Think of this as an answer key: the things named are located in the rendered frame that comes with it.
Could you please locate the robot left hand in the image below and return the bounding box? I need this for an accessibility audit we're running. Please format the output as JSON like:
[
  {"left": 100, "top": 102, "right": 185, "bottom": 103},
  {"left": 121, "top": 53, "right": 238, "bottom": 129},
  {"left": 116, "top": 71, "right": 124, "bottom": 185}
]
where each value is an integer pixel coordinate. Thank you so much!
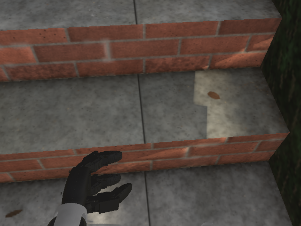
[{"left": 60, "top": 151, "right": 133, "bottom": 214}]

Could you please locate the robot left forearm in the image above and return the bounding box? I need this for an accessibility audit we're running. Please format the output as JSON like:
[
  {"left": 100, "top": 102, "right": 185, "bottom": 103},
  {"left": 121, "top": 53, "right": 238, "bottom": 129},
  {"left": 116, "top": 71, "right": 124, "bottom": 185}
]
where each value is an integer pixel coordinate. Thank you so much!
[{"left": 47, "top": 202, "right": 87, "bottom": 226}]

